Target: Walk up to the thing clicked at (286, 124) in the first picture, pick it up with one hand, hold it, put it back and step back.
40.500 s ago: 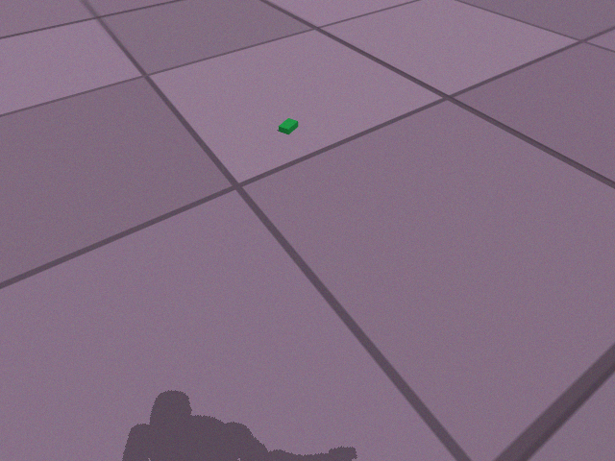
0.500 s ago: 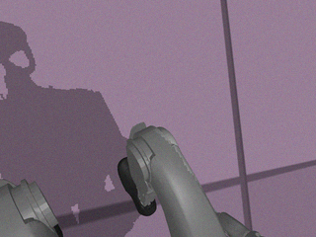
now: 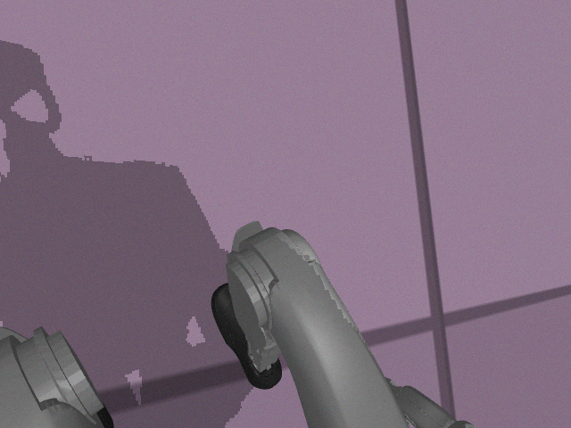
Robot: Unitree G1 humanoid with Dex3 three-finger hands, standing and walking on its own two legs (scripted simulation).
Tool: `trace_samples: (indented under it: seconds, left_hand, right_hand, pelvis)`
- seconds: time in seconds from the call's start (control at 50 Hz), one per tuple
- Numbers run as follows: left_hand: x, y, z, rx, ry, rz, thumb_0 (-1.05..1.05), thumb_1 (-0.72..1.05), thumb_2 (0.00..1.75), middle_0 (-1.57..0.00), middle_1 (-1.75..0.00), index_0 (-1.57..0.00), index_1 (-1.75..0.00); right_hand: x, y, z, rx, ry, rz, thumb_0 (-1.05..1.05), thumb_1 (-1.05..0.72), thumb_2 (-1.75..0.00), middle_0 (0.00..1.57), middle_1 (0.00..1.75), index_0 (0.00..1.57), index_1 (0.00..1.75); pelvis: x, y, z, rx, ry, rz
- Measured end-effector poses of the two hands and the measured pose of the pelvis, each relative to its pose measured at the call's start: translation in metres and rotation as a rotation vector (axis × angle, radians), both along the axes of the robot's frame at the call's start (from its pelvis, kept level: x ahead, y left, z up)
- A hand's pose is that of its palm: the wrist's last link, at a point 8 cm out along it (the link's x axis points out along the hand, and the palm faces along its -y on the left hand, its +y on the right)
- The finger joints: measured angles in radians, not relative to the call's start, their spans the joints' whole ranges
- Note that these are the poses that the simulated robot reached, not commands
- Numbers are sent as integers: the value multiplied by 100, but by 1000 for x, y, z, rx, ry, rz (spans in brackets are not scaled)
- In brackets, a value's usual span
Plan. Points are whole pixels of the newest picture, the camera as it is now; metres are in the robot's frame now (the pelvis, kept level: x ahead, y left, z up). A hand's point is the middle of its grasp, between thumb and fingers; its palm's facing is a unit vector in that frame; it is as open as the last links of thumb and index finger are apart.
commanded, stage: close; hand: left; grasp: from above
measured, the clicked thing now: out of the picture +0.48 +0.30 -0.30
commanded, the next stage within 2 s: settle in 0.20 s
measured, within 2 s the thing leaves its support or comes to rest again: leaves its support in 0.66 s
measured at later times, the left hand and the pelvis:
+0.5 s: hand out of the picture +0.46 +0.30 -0.26, palm faces -0.44 -0.16 -0.88, open 9.6 cm; pelvis +0.00 +0.00 +0.00, yaw +0 degrees
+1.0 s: hand out of the picture +0.46 +0.32 -0.18, palm faces -0.43 -0.12 -0.90, open 9.6 cm; pelvis +0.01 -0.01 +0.01, yaw +4 degrees
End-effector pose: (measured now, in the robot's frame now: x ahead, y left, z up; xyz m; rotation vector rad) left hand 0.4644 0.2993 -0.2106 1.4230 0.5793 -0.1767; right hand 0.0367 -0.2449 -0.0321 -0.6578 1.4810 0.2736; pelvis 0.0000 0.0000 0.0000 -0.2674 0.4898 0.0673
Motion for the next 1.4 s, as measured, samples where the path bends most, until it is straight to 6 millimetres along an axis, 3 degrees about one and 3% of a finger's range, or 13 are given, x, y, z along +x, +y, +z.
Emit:
trace_samples:
  seconds: [0.36,0.66,0.76,0.88,1.08,1.4]
  left_hand:
    - [0,2,3,-5,-10,-19,1,13,37,-69,-42,-72,-41]
    - [0,9,9,-3,-11,13,1,6,37,-79,-35,-82,-33]
    - [2,17,29,12,-63,3,1,5,37,-80,-33,-83,-31]
    - [1,20,65,36,-66,-11,1,6,36,-80,-33,-84,-31]
    - [-5,13,103,29,-8,-14,1,6,33,-81,-32,-84,-30]
    - [-3,14,132,42,-36,-41,1,6,36,-80,-33,-83,-31]
  right_hand:
    - [8,2,-5,1,-17,15,0,-90,-90,20,30,20,29]
    - [5,-3,-2,-11,3,-24,0,-91,-91,20,30,20,29]
    - [9,-10,-6,-7,-5,-56,0,-91,-91,20,30,20,29]
    - [28,-17,-16,16,-57,-91,0,-91,-90,20,30,20,29]
    - [55,-21,-32,58,-148,-111,0,-90,-90,20,30,20,29]
    - [36,-30,-34,-17,-116,-201,0,-90,-90,20,30,20,29]
  pelvis:
    - [-1,0,-1,2,0,1]
    - [4,-1,1,6,30,6]
    - [6,-2,1,14,50,12]
    - [8,-3,5,30,85,21]
    - [3,-8,11,69,87,41]
    - [-1,-13,16,94,99,58]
